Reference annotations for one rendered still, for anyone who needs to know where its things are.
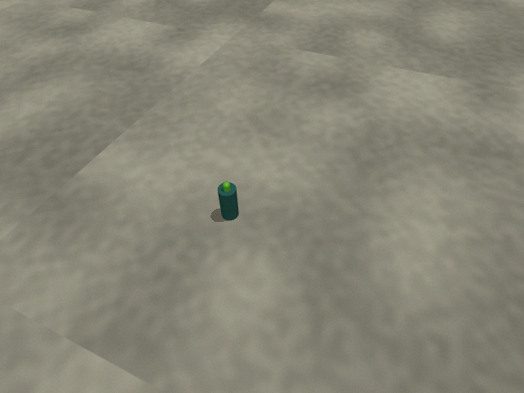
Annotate bottle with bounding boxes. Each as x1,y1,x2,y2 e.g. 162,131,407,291
218,182,239,220

